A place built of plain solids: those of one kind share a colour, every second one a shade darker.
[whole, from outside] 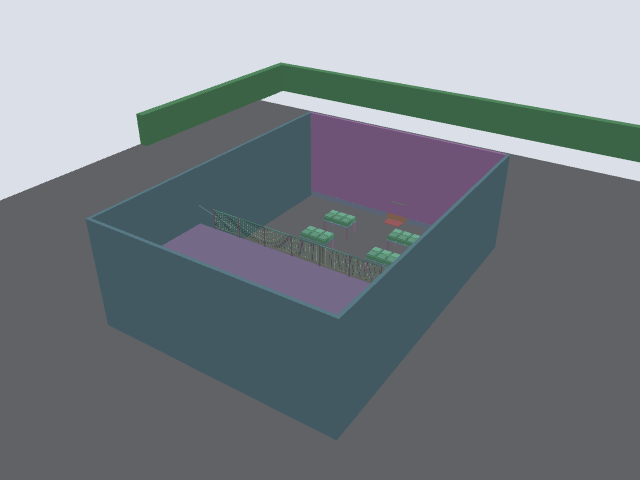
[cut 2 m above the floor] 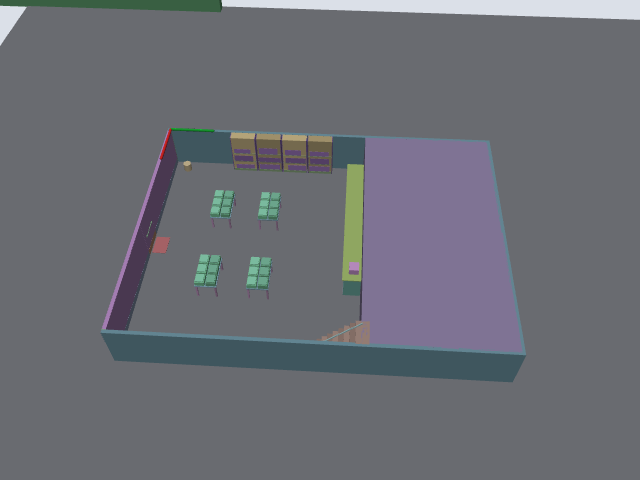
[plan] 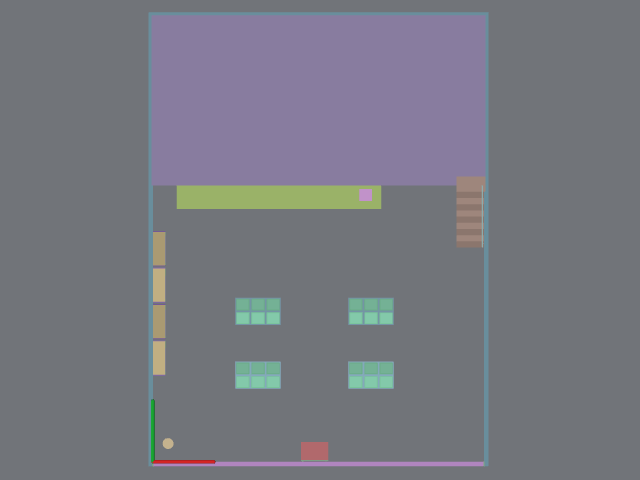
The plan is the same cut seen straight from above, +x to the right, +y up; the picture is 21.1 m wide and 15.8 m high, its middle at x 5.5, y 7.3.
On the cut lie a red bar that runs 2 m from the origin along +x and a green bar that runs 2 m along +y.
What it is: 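A farm shop in a converted barn at street level behind a glazed front, one room two levels high, with a raised rear level reached by one straight flight, fitted out in the 1990s to 2020s; 10.9 x 14.7 m, 4.98 m high throughout; its front glazed onto the street; the raised level 2.24 m over the floor, over the rear 5.6 m, open to the hall behind a guard 1.0 m high along its edge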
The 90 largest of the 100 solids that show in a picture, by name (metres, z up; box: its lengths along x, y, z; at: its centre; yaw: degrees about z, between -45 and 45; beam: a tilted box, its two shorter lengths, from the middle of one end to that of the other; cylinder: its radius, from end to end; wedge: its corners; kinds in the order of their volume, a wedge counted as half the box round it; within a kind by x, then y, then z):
{
 "upper_1": {"box": [11.0, 5.61, 2.29], "at": [5.45, 11.89, 1.1]},
 "street_hedge_1": {"box": [0.6, 15.85, 2.25], "at": [-14.15, -8.07, 1.07]},
 "street_hedge_2": {"box": [39.8, 0.6, 2.25], "at": [5.45, -16.3, 1.07]},
 "street_hedge_3": {"box": [0.6, 15.85, 2.25], "at": [25.05, -8.07, 1.07]},
 "wall_1": {"box": [0.15, 14.95, 5.03], "at": [-0.07, 7.33, 2.46]},
 "wall_2": {"box": [11.2, 0.15, 5.03], "at": [5.45, 14.72, 2.46]},
 "wall_3": {"box": [0.15, 14.95, 5.03], "at": [10.97, 7.33, 2.46]},
 "window_wall_1": {"box": [4.72, 0.15, 5.03], "at": [2.36, -0.07, 2.46]},
 "window_wall_2": {"box": [1.2, 0.15, 5.03], "at": [5.32, -0.07, 2.46]},
 "window_wall_3": {"box": [4.98, 0.15, 5.03], "at": [8.41, -0.07, 2.46]},
 "counter_1": {"box": [6.7, 0.7, 1.05], "at": [4.15, 8.73, 0.47]},
 "stair_step_1": {"box": [0.96, 0.41, 0.25], "at": [10.47, 7.25, 0.08]},
 "stair_step_2": {"box": [0.96, 0.41, 0.46], "at": [10.47, 7.46, 0.18]},
 "stair_step_3": {"box": [0.96, 0.41, 0.66], "at": [10.47, 7.66, 0.28]},
 "stair_step_4": {"box": [0.96, 0.41, 0.87], "at": [10.47, 7.87, 0.38]},
 "stair_step_5": {"box": [0.96, 0.41, 1.07], "at": [10.47, 8.07, 0.48]},
 "stair_step_6": {"box": [0.96, 0.41, 1.27], "at": [10.47, 8.27, 0.59]},
 "stair_step_7": {"box": [0.96, 0.41, 1.48], "at": [10.47, 8.48, 0.69]},
 "stair_step_8": {"box": [0.96, 0.41, 1.68], "at": [10.47, 8.68, 0.79]},
 "stair_step_9": {"box": [0.96, 0.41, 1.89], "at": [10.47, 8.89, 0.89]},
 "stair_step_10": {"box": [0.96, 0.5, 2.09], "at": [10.47, 9.14, 0.99]},
 "shelves_body_1": {"box": [0.4, 1.16, 2.1], "at": [0.2, 3.42, 1.0]},
 "shelves_body_2": {"box": [0.4, 1.16, 2.1], "at": [0.2, 4.62, 1.0]},
 "shelves_body_3": {"box": [0.4, 1.16, 2.1], "at": [0.2, 5.82, 1.0]},
 "shelves_body_4": {"box": [0.4, 1.16, 2.1], "at": [0.2, 7.01, 1.0]},
 "shelves_goods_1": {"box": [0.41, 0.78, 0.26], "at": [0.2, 3.35, 1.22]},
 "shelves_goods_2": {"box": [0.41, 0.9, 0.38], "at": [0.2, 3.38, 0.75]},
 "shelves_goods_3": {"box": [0.41, 0.88, 0.26], "at": [0.2, 3.42, 0.26]},
 "shelves_goods_4": {"box": [0.41, 0.88, 0.37], "at": [0.2, 4.58, 1.27]},
 "shelves_goods_5": {"box": [0.41, 0.98, 0.31], "at": [0.2, 4.6, 0.28]},
 "shelves_goods_6": {"box": [0.41, 1.05, 0.31], "at": [0.2, 4.61, 0.72]},
 "shelves_goods_7": {"box": [0.41, 0.75, 0.32], "at": [0.2, 5.75, 1.25]},
 "shelves_goods_8": {"box": [0.41, 0.96, 0.35], "at": [0.2, 5.85, 0.74]},
 "shelves_goods_9": {"box": [0.41, 0.86, 0.32], "at": [0.2, 5.91, 0.29]},
 "shelves_goods_10": {"box": [0.41, 0.98, 0.32], "at": [0.2, 6.98, 0.29]},
 "shelves_goods_11": {"box": [0.41, 0.9, 0.28], "at": [0.2, 6.98, 1.23]},
 "shelves_goods_12": {"box": [0.41, 0.9, 0.38], "at": [0.2, 7.0, 0.75]},
 "crate_1": {"box": [0.44, 0.39, 0.2], "at": [3.46, 2.62, 0.82]},
 "crate_2": {"box": [0.44, 0.39, 0.2], "at": [3.46, 3.08, 0.82]},
 "crate_3": {"box": [0.44, 0.39, 0.2], "at": [3.46, 4.72, 0.82]},
 "crate_4": {"box": [0.44, 0.39, 0.2], "at": [3.46, 5.17, 0.82]},
 "crate_5": {"box": [0.44, 0.39, 0.2], "at": [3.96, 2.62, 0.82]},
 "crate_6": {"box": [0.44, 0.39, 0.2], "at": [3.96, 3.08, 0.82]},
 "crate_7": {"box": [0.44, 0.39, 0.2], "at": [3.96, 4.72, 0.82]},
 "crate_8": {"box": [0.44, 0.39, 0.2], "at": [3.96, 5.17, 0.82]},
 "crate_9": {"box": [0.44, 0.39, 0.2], "at": [6.68, 3.08, 0.82]},
 "crate_10": {"box": [0.44, 0.39, 0.2], "at": [6.68, 5.17, 0.82]},
 "crate_11": {"box": [0.44, 0.39, 0.2], "at": [7.18, 2.62, 0.82]},
 "crate_12": {"box": [0.44, 0.39, 0.2], "at": [7.18, 3.08, 0.82]},
 "crate_13": {"box": [0.44, 0.39, 0.2], "at": [7.18, 4.72, 0.82]},
 "crate_14": {"box": [0.44, 0.39, 0.2], "at": [7.68, 2.62, 0.82]},
 "crate_15": {"box": [0.44, 0.39, 0.2], "at": [7.68, 3.08, 0.82]},
 "crate_16": {"box": [0.44, 0.39, 0.2], "at": [7.68, 4.72, 0.82]},
 "crate_17": {"box": [0.44, 0.39, 0.2], "at": [7.68, 5.17, 0.82]},
 "shelves_shelf_1": {"box": [0.41, 1.1, 0.18], "at": [0.21, 3.42, 0.04]},
 "shelves_shelf_2": {"box": [0.41, 1.1, 0.18], "at": [0.21, 4.62, 0.04]},
 "shelves_shelf_3": {"box": [0.41, 1.1, 0.18], "at": [0.21, 5.82, 0.04]},
 "shelves_shelf_4": {"box": [0.41, 1.1, 0.18], "at": [0.21, 7.01, 0.04]},
 "top_1": {"box": [1.5, 0.9, 0.05], "at": [3.46, 2.85, 0.69]},
 "top_2": {"box": [1.5, 0.9, 0.05], "at": [3.46, 4.95, 0.69]},
 "top_3": {"box": [1.5, 0.9, 0.05], "at": [7.18, 2.85, 0.69]},
 "top_4": {"box": [1.5, 0.9, 0.05], "at": [7.18, 4.95, 0.69]},
 "counter_top_1": {"box": [6.74, 0.78, 0.04], "at": [4.15, 8.71, 1.02]},
 "stallriser_1": {"box": [4.72, 0.05, 0.35], "at": [2.36, -0.02, 0.12]},
 "stallriser_2": {"box": [4.98, 0.05, 0.35], "at": [8.41, -0.02, 0.12]},
 "fruit_1": {"box": [0.38, 0.33, 0.05], "at": [2.96, 2.62, 0.94]},
 "fruit_2": {"box": [0.38, 0.33, 0.05], "at": [2.96, 3.08, 0.94]},
 "fruit_3": {"box": [0.38, 0.33, 0.05], "at": [2.96, 4.72, 0.94]},
 "fruit_4": {"box": [0.38, 0.33, 0.05], "at": [2.96, 5.17, 0.94]},
 "fruit_5": {"box": [0.38, 0.33, 0.05], "at": [3.46, 2.62, 0.94]},
 "fruit_6": {"box": [0.38, 0.33, 0.05], "at": [3.46, 3.08, 0.94]},
 "fruit_7": {"box": [0.38, 0.33, 0.05], "at": [3.46, 4.72, 0.94]},
 "fruit_8": {"box": [0.38, 0.33, 0.05], "at": [3.46, 5.17, 0.94]},
 "fruit_9": {"box": [0.38, 0.33, 0.05], "at": [3.96, 2.62, 0.94]},
 "fruit_10": {"box": [0.38, 0.33, 0.05], "at": [3.96, 3.08, 0.94]},
 "fruit_11": {"box": [0.38, 0.33, 0.05], "at": [3.96, 4.72, 0.94]},
 "fruit_12": {"box": [0.38, 0.33, 0.05], "at": [3.96, 5.17, 0.94]},
 "fruit_13": {"box": [0.38, 0.33, 0.05], "at": [6.68, 2.62, 0.94]},
 "fruit_14": {"box": [0.38, 0.33, 0.05], "at": [6.68, 3.08, 0.94]},
 "fruit_15": {"box": [0.38, 0.33, 0.05], "at": [7.18, 2.62, 0.94]},
 "fruit_16": {"box": [0.38, 0.33, 0.05], "at": [7.18, 3.08, 0.94]},
 "fruit_17": {"box": [0.38, 0.33, 0.05], "at": [7.68, 2.62, 0.94]},
 "stair_wall_rail_1": {"wedge": [[10.82, 7.05, 1.11], [10.82, 7.05, 1.16], [10.82, 9.09, 3.15], [10.82, 9.09, 3.2], [10.87, 7.05, 1.11], [10.87, 7.05, 1.16], [10.87, 9.09, 3.15], [10.87, 9.09, 3.2]]},
 "shelves_cheek_1": {"box": [0.41, 0.032, 2.1], "at": [0.21, 3.98, 1.0]},
 "shelves_cheek_2": {"box": [0.41, 0.032, 2.1], "at": [0.21, 5.18, 1.0]},
 "shelves_cheek_3": {"box": [0.41, 0.032, 2.1], "at": [0.21, 6.38, 1.0]},
 "till_1": {"box": [0.42, 0.4, 0.28], "at": [7.0, 8.78, 1.18]},
 "plant_pot_1": {"cylinder": 0.18, "from": [0.5, 0.6, 0.0], "to": [0.5, 0.6, 0.38]},
 "door_mat_1": {"box": [0.9, 0.6, 0.07], "at": [5.32, 0.35, -0.02]},
 "street_door_kick_1": {"box": [1.2, 0.05, 0.35], "at": [5.32, -0.02, 0.12]}
}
